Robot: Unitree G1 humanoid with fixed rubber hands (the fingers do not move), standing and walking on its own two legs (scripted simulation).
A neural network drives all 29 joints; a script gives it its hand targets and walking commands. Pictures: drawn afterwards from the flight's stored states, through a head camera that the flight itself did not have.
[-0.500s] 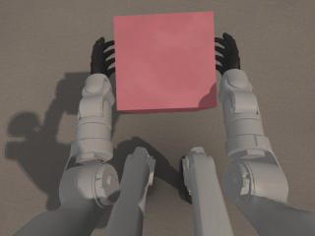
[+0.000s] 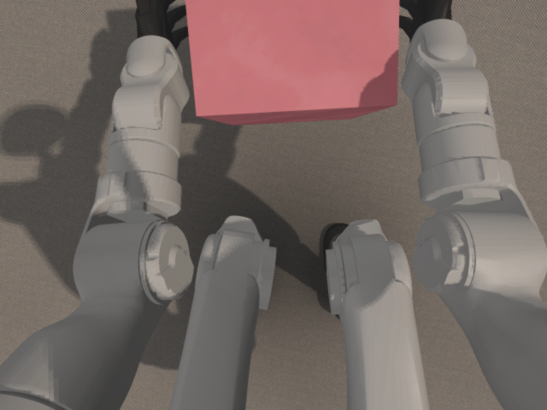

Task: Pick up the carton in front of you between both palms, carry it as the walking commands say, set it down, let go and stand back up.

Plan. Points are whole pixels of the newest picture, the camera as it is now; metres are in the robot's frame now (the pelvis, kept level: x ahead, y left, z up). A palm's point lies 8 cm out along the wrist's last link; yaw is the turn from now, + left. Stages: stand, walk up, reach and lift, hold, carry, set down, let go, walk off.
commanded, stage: set down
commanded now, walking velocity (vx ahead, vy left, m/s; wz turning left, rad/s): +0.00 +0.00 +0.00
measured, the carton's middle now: (290, 42) +0.55 +0.01 -0.23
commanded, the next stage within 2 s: none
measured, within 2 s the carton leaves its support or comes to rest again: rests again in 0.50 s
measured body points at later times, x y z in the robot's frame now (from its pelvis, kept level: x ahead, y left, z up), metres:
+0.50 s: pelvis +0.00 +0.00 -0.04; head +0.36 +0.00 +0.23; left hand +0.54 +0.16 -0.20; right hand +0.55 -0.15 -0.21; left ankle +0.10 +0.11 -0.38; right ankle +0.11 -0.11 -0.38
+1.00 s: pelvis -0.01 +0.00 -0.05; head +0.35 +0.00 +0.21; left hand +0.54 +0.16 -0.21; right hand +0.55 -0.15 -0.22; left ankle +0.10 +0.11 -0.38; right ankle +0.11 -0.11 -0.38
